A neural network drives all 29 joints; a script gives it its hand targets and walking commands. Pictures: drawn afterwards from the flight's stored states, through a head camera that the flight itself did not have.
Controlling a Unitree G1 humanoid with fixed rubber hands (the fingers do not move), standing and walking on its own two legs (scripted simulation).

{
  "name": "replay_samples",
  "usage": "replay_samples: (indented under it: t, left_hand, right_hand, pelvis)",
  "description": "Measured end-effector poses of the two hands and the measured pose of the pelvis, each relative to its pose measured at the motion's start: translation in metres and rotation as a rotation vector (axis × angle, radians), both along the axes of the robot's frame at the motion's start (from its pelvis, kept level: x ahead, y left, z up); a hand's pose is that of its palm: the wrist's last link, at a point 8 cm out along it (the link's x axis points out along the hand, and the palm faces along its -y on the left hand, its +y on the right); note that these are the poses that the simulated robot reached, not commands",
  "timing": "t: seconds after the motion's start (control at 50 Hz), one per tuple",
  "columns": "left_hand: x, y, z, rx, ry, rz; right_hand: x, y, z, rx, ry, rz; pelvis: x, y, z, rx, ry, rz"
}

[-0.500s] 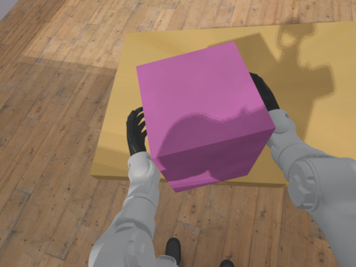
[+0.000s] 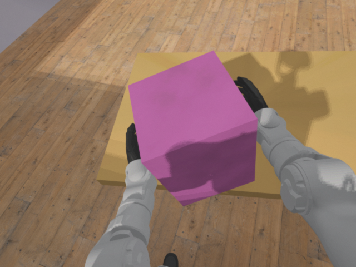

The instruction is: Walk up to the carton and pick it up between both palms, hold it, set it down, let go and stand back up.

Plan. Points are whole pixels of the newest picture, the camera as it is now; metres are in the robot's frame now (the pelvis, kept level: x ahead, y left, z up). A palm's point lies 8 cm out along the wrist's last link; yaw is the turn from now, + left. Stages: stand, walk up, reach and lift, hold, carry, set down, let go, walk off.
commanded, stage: reach and lift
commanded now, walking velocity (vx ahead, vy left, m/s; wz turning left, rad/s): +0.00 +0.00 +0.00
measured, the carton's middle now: (196, 137) +0.43 +0.06 -0.01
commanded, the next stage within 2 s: none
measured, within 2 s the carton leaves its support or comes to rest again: neither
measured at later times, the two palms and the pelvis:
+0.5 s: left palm (123, 130) +0.37 +0.20 +0.10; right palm (274, 89) +0.45 -0.09 +0.15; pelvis -0.01 +0.01 +0.02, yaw +1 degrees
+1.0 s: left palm (122, 124) +0.37 +0.19 +0.12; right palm (281, 108) +0.41 -0.10 +0.14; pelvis +0.01 +0.01 +0.03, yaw +2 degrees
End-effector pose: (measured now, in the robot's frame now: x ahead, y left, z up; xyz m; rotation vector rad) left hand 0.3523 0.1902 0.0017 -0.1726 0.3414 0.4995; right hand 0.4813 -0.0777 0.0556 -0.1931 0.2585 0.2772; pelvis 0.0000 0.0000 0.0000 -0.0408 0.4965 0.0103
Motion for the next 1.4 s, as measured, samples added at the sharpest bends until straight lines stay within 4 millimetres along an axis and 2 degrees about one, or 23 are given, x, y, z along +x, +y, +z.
replay_samples:
  t: [0.28,0.52,0.64,0.82,0.9,1.02,1.14,1.28,1.4]
  left_hand:
    - [0.004,0.0,0.058,0.047,-0.05,-0.113]
    - [0.014,0.007,0.099,0.08,-0.059,-0.165]
    - [0.017,0.011,0.105,0.092,-0.058,-0.183]
    - [0.017,0.007,0.097,0.113,-0.04,-0.228]
    - [0.017,0.004,0.099,0.128,-0.051,-0.249]
    - [0.014,0.004,0.12,0.145,-0.107,-0.273]
    - [0.008,0.012,0.141,0.144,-0.115,-0.285]
    - [0.0,0.025,0.153,0.156,-0.096,-0.298]
    - [0.0,0.027,0.159,0.173,-0.111,-0.325]
  right_hand:
    - [-0.029,-0.014,0.055,0.052,-0.048,-0.119]
    - [-0.033,-0.011,0.095,0.088,-0.054,-0.176]
    - [-0.035,-0.009,0.096,0.101,-0.052,-0.199]
    - [-0.048,-0.017,0.074,0.098,-0.042,-0.241]
    - [-0.055,-0.022,0.071,0.097,-0.057,-0.262]
    - [-0.07,-0.024,0.085,0.127,-0.11,-0.298]
    - [-0.079,-0.017,0.103,0.145,-0.111,-0.316]
    - [-0.087,-0.004,0.114,0.144,-0.095,-0.323]
    - [-0.094,-0.003,0.12,0.154,-0.112,-0.346]
  pelvis:
    - [-0.013,0.003,0.009,0.017,-0.169,0.005]
    - [-0.008,0.008,0.018,0.029,-0.293,0.0]
    - [0.001,0.01,0.023,0.032,-0.352,0.008]
    - [0.011,0.013,0.027,0.031,-0.398,0.018]
    - [0.012,0.013,0.027,0.029,-0.4,0.021]
    - [0.01,0.014,0.026,0.03,-0.425,0.039]
    - [0.005,0.019,0.026,0.04,-0.475,0.044]
    - [0.001,0.023,0.027,0.047,-0.52,0.051]
    - [-0.001,0.027,0.027,0.047,-0.542,0.061]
